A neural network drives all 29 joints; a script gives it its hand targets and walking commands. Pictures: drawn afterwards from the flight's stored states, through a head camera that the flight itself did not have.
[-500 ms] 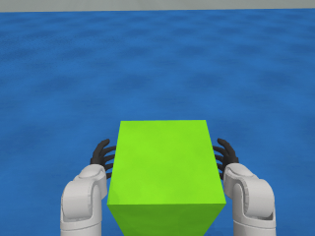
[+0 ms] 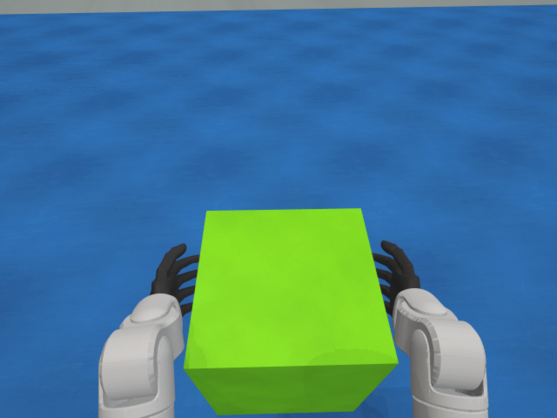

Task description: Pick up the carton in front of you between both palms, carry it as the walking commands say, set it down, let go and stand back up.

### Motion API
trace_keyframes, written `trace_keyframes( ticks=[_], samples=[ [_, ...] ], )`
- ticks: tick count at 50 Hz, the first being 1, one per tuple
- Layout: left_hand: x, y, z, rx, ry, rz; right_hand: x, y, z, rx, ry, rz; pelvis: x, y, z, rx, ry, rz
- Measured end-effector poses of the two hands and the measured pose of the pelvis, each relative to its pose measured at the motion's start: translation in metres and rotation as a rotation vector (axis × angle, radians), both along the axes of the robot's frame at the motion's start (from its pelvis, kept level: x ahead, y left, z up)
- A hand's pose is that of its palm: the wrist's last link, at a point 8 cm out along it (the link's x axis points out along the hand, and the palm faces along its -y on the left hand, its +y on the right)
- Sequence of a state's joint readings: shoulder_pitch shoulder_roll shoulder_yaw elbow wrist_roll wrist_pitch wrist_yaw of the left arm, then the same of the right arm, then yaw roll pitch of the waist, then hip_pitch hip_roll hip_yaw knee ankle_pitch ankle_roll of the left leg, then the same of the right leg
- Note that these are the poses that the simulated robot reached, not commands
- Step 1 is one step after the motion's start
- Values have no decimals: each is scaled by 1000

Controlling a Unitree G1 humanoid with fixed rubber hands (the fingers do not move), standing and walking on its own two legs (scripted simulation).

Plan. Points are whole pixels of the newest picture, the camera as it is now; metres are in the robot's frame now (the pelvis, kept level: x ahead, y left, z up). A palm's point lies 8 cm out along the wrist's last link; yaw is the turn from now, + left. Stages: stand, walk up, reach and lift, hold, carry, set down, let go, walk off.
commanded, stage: carry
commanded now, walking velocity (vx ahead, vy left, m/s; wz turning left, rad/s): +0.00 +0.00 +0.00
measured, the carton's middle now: (284, 317) +0.27 +0.00 +0.03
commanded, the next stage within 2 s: none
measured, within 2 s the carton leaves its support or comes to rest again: neither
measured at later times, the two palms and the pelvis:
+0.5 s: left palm (192, 182) +0.50 +0.16 +0.09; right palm (359, 176) +0.50 -0.14 +0.10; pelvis +0.24 +0.00 +0.01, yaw +0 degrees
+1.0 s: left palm (200, 175) +0.53 +0.15 +0.09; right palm (360, 177) +0.52 -0.15 +0.09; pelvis +0.26 +0.01 +0.00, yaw -2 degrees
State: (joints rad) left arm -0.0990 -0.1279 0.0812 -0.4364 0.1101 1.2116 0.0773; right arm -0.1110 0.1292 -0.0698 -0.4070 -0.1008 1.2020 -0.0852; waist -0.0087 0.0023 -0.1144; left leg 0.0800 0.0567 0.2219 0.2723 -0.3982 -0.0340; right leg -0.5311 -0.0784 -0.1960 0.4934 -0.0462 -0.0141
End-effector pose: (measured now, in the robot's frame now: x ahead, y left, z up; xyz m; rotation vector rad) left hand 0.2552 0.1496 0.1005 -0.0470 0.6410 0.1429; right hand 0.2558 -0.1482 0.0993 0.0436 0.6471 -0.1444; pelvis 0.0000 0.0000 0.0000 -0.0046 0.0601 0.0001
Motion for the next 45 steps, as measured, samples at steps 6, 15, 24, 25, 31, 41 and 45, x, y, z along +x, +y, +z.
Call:
trace_keyframes(
  ticks=[6,15,24,25,31,41,45],
  samples=[
    [80,-16,-14,23,81,34,88,-15,-22,42,82,18,72,-21,-3,2,-5,31],
    [162,-14,6,30,73,40,171,-14,-6,51,73,22,148,-19,20,27,7,22],
    [239,6,-4,-34,46,10,240,6,4,-23,45,2,232,4,5,15,-13,-4],
    [244,8,-7,-38,59,12,246,8,2,-28,58,4,238,5,5,19,-10,-9],
    [272,11,-13,-30,79,4,271,11,-6,-20,77,-8,261,12,3,19,6,-22],
    [288,3,-11,-7,64,-31,276,3,-11,0,63,-42,271,13,0,13,14,-32],
    [283,0,-12,-3,63,-35,270,0,-12,1,61,-44,268,11,-1,12,7,-33]
  ],
)
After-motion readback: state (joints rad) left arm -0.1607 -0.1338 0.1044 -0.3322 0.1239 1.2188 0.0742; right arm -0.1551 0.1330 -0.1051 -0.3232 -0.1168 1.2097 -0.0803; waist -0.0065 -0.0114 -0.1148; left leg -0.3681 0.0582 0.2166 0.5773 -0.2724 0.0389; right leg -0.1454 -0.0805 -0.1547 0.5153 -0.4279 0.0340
